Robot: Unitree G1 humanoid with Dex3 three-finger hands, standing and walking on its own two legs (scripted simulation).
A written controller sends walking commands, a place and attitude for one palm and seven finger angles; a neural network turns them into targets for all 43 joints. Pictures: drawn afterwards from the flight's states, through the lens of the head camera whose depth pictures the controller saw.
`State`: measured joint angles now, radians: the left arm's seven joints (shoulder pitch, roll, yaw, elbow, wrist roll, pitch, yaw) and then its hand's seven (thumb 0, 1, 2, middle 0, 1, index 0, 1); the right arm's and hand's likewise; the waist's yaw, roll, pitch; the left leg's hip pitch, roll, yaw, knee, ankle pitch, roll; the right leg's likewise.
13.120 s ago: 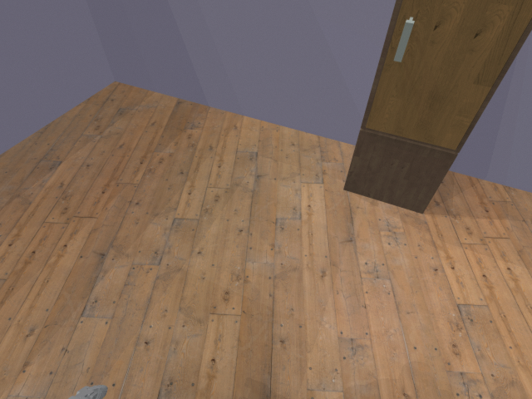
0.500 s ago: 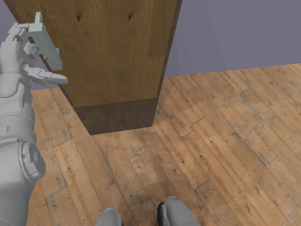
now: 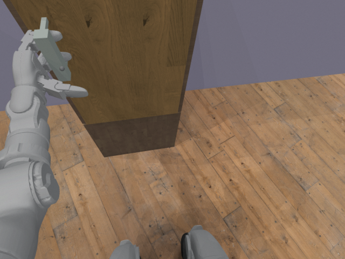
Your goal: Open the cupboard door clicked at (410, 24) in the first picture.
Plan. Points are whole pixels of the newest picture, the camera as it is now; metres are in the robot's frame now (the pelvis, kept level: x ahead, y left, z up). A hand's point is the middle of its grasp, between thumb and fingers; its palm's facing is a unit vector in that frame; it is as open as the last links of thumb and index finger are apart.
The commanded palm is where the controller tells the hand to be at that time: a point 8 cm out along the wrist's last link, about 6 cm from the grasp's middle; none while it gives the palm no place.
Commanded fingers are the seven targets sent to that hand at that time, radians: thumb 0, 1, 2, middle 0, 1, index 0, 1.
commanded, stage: slide the fingers in behind the handle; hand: left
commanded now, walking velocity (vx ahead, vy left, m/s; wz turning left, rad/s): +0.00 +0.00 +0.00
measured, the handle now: (55, 50) +0.57 +0.22 +0.09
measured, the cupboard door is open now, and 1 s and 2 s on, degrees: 0 0 34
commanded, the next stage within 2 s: close the thumb around the handle in 0.22 s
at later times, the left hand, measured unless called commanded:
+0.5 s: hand (64, 68) +0.52 +0.19 +0.09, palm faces +0.06 -1.00 -0.01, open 13.2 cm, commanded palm +0.50 +0.24 +0.09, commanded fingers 0.00 0.06 0.54 -0.34 -1.26 -0.34 -1.26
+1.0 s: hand (64, 67) +0.52 +0.19 +0.09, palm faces +0.07 -1.00 -0.01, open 6.1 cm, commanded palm +0.50 +0.24 +0.09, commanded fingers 0.00 0.90 0.90 -0.40 -1.35 -0.40 -1.35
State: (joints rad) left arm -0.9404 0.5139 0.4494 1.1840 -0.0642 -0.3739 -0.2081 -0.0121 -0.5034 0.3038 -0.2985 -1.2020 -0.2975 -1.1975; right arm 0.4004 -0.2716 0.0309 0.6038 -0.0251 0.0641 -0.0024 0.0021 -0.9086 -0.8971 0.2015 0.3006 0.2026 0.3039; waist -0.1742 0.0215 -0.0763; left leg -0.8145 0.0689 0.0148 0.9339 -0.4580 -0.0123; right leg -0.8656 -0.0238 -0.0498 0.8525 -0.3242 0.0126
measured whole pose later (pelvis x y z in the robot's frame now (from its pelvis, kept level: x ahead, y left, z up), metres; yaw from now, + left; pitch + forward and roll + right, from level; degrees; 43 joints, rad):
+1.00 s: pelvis +0.01 +0.00 +0.00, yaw +0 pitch +20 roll -2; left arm -0.93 0.50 0.43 1.17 -0.07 -0.37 -0.19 0.01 0.66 0.81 -0.37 -1.34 -0.36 -1.34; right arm 0.40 -0.27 0.03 0.61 -0.03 0.06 0.00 0.00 -0.91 -0.90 0.20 0.30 0.20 0.30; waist -0.17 0.03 -0.08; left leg -0.82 0.07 0.01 0.93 -0.47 -0.01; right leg -0.87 -0.02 -0.05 0.85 -0.33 0.02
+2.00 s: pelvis +0.02 -0.02 +0.02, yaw +3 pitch +10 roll +0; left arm -0.19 -0.14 -0.08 0.31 0.09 -0.18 0.63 0.00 0.65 0.76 -0.31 -1.33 -0.32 -1.32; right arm 0.16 -0.17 0.00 0.58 -0.09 0.04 0.02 0.01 -0.91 -0.90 0.20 0.30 0.20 0.30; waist 0.01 0.03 -0.10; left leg -0.52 0.04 0.00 0.79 -0.43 -0.03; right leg -0.60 -0.05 -0.07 0.79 -0.36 0.00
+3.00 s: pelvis -0.01 -0.02 +0.02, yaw +3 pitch +7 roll +0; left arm -0.16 -0.13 -0.22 0.27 0.09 -0.10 0.67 -0.01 -0.47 0.32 -0.26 -0.94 -0.25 -0.93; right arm 0.16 -0.18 -0.01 0.63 -0.08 0.02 0.01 0.01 -0.91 -0.90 0.20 0.30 0.20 0.30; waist 0.00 0.04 -0.08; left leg -0.53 0.04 -0.02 0.82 -0.42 -0.04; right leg -0.60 -0.05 -0.08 0.82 -0.35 -0.02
